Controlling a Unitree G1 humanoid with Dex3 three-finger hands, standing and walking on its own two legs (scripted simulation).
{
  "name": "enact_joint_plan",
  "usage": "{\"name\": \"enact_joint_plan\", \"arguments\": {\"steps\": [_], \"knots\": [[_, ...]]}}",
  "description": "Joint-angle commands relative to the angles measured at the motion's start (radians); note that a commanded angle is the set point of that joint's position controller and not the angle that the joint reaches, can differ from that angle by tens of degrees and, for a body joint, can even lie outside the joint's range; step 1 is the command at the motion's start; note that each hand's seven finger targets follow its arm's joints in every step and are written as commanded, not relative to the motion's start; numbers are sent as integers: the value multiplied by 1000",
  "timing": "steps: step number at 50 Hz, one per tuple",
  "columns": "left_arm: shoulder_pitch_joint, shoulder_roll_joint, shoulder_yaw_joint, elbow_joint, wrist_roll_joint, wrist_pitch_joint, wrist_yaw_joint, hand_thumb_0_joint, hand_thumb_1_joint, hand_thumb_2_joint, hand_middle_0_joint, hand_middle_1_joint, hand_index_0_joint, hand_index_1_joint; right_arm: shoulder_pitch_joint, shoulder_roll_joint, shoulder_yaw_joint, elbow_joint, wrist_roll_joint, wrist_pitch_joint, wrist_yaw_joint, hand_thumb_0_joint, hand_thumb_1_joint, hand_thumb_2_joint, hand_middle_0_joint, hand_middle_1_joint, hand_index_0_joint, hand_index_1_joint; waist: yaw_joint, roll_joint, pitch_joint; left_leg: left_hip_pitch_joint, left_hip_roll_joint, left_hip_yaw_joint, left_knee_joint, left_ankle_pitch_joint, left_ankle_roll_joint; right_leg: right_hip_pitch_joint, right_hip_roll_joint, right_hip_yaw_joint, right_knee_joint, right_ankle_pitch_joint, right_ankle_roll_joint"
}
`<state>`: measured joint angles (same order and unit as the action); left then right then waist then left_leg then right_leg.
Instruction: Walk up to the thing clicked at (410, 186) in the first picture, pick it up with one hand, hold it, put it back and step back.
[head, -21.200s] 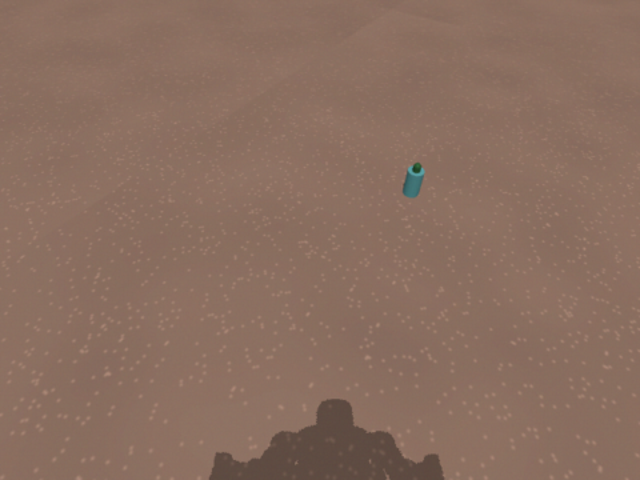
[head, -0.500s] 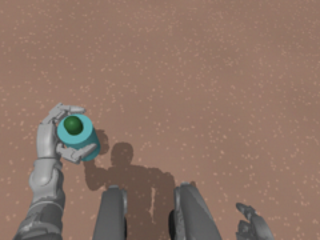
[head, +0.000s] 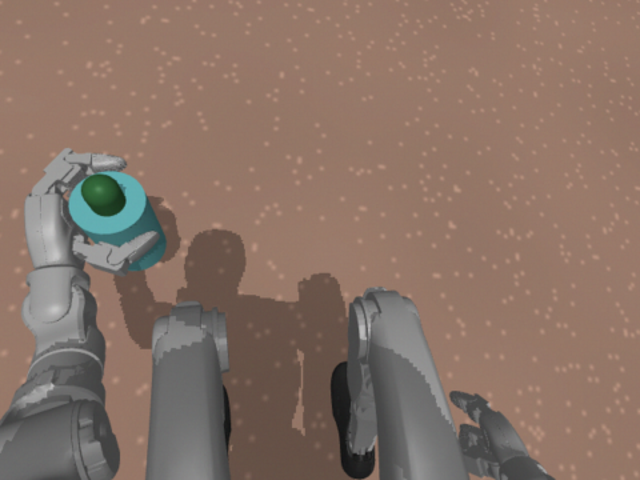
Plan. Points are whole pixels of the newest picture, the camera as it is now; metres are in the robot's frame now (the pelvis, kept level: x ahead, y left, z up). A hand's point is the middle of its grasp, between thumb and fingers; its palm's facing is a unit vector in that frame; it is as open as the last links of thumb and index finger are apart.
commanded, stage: crouch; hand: left
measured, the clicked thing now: (120, 219) +0.43 +0.21 -0.07
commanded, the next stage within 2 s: lower in 0.70 s
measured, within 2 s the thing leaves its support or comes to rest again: neither
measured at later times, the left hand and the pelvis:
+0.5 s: hand (134, 227) +0.44 +0.22 -0.15, palm faces +0.10 -1.00 -0.02, open 10.7 cm; pelvis +0.00 +0.00 -0.07, yaw -3 degrees
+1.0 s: hand (145, 234) +0.45 +0.22 -0.20, palm faces +0.09 -1.00 -0.01, open 10.7 cm; pelvis -0.01 +0.01 -0.09, yaw -6 degrees
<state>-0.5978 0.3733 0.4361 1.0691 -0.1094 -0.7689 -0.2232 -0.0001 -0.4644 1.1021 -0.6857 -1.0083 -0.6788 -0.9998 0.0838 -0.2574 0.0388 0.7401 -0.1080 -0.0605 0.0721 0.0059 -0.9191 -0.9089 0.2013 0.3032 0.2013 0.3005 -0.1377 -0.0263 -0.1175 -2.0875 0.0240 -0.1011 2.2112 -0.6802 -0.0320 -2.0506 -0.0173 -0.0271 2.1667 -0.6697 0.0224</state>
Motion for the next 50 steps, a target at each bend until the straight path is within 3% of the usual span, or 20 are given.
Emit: {"name": "enact_joint_plan", "arguments": {"steps": [1, 5, 6, 7, 11, 14, 19, 21, 30, 34, 36, 38, 40, 41, 44, 47, 50], "knots": [[-422, 253, 37, -254, -21, -114, 9, 0, 115, 1274, -1212, -1364, -1208, -1383, 117, -213, -61, -59, -5, -17, -8, 0, -914, -914, 199, 300, 199, 300, 1, 200, -704, 405, -30, 90, -218, 77, 42, 338, 29, -50, -206, 123, -55], [-433, 285, 44, -245, -17, -114, 10, 0, 120, 1241, -1197, -1338, -1196, -1353, 106, -232, -49, -59, -10, -10, -5, 0, -911, -911, 199, 300, 200, 300, -9, 210, -650, 360, -28, 75, -183, 37, 42, 276, 32, -76, -161, 90, -54], [-442, 314, 65, -231, -16, -112, 11, 0, 127, 1250, -1212, -1353, -1212, -1366, 119, -245, -44, -56, -11, -5, -3, 0, -914, -912, 199, 300, 200, 300, -17, 214, -659, 356, -27, 70, -171, 49, 40, 277, 31, -80, -145, 104, -54], [-448, 299, 44, -244, -13, -113, 4, 0, 131, 1245, -1205, -1349, -1206, -1361, 109, -247, -40, -58, -13, -4, -1, 0, -914, -912, 199, 300, 200, 300, -19, 241, -652, 363, -26, 62, -172, 48, 36, 249, 30, -86, -124, 106, -57], [-411, 286, 42, -210, -19, -107, -3, 0, 153, 1242, -1193, -1339, -1195, -1350, 112, -261, -29, -57, -19, 5, 5, 0, -908, -911, 199, 300, 200, 300, -27, 239, -625, 333, -27, 55, -134, 63, 34, 230, 33, -98, -96, 121, -56], [-410, 334, 67, -217, -14, -110, -4, 0, 171, 1250, -1216, -1358, -1220, -1367, 113, -277, -19, -55, -26, 9, 9, 0, -908, -910, 199, 300, 200, 300, -25, 262, -619, 326, -25, 48, -107, 85, 32, 223, 35, -104, -67, 144, -57], [-379, 332, 75, -200, -18, -114, -6, 0, 194, 1247, -1196, -1345, -1201, -1352, 111, -291, 2, -52, -38, 24, 16, 0, -912, -911, 199, 300, 200, 300, -44, 267, -602, 324, -21, 29, -68, 149, 26, 219, 37, -116, -31, 201, -54], [-393, 358, 90, -223, -20, -123, -3, 0, 179, 1257, -1213, -1359, -1215, -1369, 112, -296, 8, -56, -45, 29, 20, 0, -914, -912, 199, 300, 200, 300, -45, 269, -609, 312, -21, 31, -50, 147, 29, 239, 41, -116, -29, 205, -51], [-401, 382, 78, -222, -16, -143, 6, 0, 169, 1251, -1223, -1365, -1229, -1373, 73, -317, 34, -60, -68, 38, 27, 0, -915, -912, 199, 301, 200, 300, -70, 286, -553, 266, -13, 16, -8, 104, 29, 214, 51, -136, -2, 175, -48], [-383, 393, 74, -221, -13, -146, 14, 0, 201, 1248, -1223, -1359, -1228, -1366, 67, -328, 42, -63, -77, 47, 30, 0, -911, -910, 199, 300, 200, 300, -63, 315, -544, 286, -11, 6, -8, 106, 21, 196, 54, -150, 13, 173, -52], [-370, 370, 59, -192, -11, -147, 16, 0, 197, 1258, -1242, -1382, -1248, -1388, 74, -332, 51, -61, -80, 48, 33, 0, -918, -912, 199, 300, 200, 300, -87, 309, -543, 292, -12, 0, 4, 138, 21, 216, 55, -154, 18, 206, -50], [-369, 392, 59, -203, -3, -150, 18, 0, 192, 1236, -1224, -1358, -1231, -1362, 60, -335, 57, -63, -82, 51, 33, 0, -919, -912, 199, 300, 200, 300, -79, 332, -530, 307, -9, -8, -3, 147, 17, 190, 53, -159, 29, 209, -53], [-371, 374, 49, -196, -4, -150, 19, 0, 186, 1234, -1234, -1360, -1239, -1365, 58, -345, 60, -66, -84, 56, 35, 0, -919, -911, 199, 300, 200, 300, -96, 333, -515, 322, -7, -21, -4, 157, 14, 177, 51, -166, 33, 219, -53], [-380, 384, 53, -209, -9, -156, 22, 0, 151, 1206, -1248, -1385, -1258, -1384, 48, -343, 63, -67, -87, 55, 36, 0, -924, -910, 199, 300, 199, 300, -87, 338, -515, 312, -8, -16, 4, 148, 15, 182, 53, -162, 31, 214, -54], [-365, 364, 50, -105, -13, -163, 40, 0, 107, 1214, -1253, -1398, -1264, -1397, 37, -344, 88, -73, -93, 60, 42, 0, -927, -911, 199, 300, 199, 300, -116, 269, -455, 245, -9, -23, 32, 124, 23, 199, 58, -173, 27, 201, -46], [-374, 397, 56, -64, -8, -192, 46, 0, 103, 1215, -1252, -1399, -1266, -1396, 18, -358, 111, -81, -105, 61, 44, 0, -922, -909, 199, 300, 199, 300, -133, 261, -427, 246, -6, -30, 43, 116, 24, 208, 60, -183, 27, 199, -42], [-370, 443, 64, -40, 10, -218, 48, 0, 138, 1200, -1243, -1380, -1258, -1376, -2, -367, 130, -88, -120, 68, 48, 0, -917, -907, 199, 300, 199, 300, -132, 296, -434, 272, -2, -39, 49, 122, 18, 216, 64, -190, 40, 199, -43]]}}
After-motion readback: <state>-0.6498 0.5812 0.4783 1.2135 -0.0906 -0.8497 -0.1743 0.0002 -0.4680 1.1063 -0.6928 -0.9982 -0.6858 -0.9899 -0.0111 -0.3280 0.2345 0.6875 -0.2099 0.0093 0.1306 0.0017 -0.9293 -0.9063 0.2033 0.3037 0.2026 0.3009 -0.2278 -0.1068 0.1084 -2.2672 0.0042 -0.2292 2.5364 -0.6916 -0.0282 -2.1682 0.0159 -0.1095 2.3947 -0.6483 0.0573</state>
